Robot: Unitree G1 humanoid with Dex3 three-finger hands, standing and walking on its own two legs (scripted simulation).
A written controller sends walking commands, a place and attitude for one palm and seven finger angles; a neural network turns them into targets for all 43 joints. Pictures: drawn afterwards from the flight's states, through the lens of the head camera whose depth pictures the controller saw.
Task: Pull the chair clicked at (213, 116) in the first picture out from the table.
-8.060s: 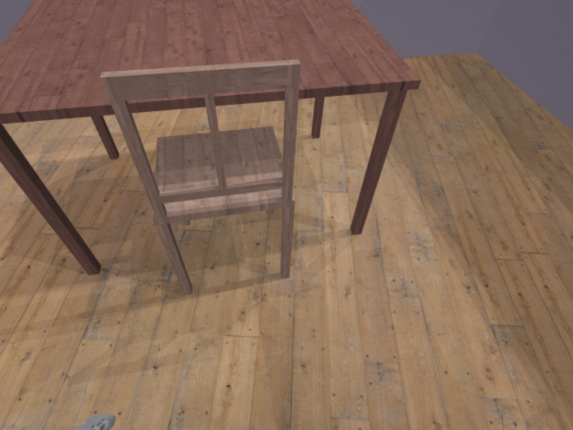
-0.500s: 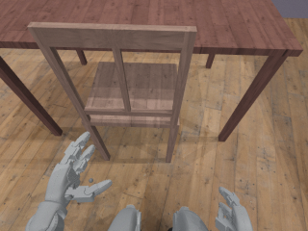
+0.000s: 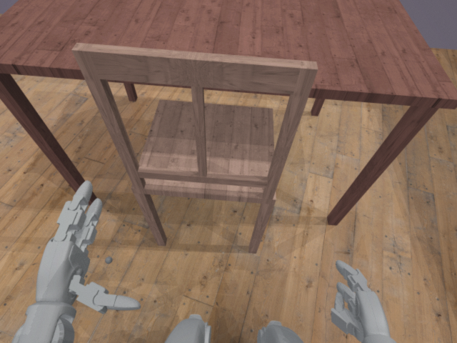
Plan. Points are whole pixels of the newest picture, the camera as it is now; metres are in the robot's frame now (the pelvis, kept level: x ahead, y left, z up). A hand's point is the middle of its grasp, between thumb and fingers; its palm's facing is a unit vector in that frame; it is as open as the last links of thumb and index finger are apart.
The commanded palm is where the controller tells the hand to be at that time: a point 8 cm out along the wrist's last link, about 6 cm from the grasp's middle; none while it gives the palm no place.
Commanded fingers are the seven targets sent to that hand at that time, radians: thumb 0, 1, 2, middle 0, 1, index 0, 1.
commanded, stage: raise the hand toward the chair's back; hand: left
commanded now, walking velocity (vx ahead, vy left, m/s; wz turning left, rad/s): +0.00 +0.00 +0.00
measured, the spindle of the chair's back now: (200, 137) +0.53 +0.10 +0.01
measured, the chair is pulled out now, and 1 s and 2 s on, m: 0.00 0.00 0.00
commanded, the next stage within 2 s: aim the fingers beside a spindle in 0.78 s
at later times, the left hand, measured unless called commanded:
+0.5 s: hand (113, 253) +0.24 +0.20 +0.05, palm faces -0.04 -1.00 -0.04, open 16.9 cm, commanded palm +0.22 +0.26 +0.05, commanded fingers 0.00 -0.50 0.30 -0.06 -0.08 -0.06 -0.08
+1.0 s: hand (118, 250) +0.25 +0.19 +0.04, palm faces +0.01 -1.00 -0.05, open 16.9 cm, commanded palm +0.24 +0.24 +0.04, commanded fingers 0.00 -0.50 0.30 -0.06 -0.08 -0.06 -0.08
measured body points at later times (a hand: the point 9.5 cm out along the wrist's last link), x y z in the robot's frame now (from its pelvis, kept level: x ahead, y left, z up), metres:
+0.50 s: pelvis +0.00 +0.00 +0.01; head +0.07 +0.01 +0.45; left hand +0.24 +0.25 +0.05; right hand +0.16 -0.25 -0.07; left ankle +0.02 +0.08 -0.66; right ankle +0.02 -0.11 -0.66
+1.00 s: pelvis +0.00 -0.01 +0.00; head +0.07 -0.01 +0.45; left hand +0.25 +0.24 +0.05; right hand +0.18 -0.25 -0.07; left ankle +0.02 +0.08 -0.66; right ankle +0.02 -0.11 -0.66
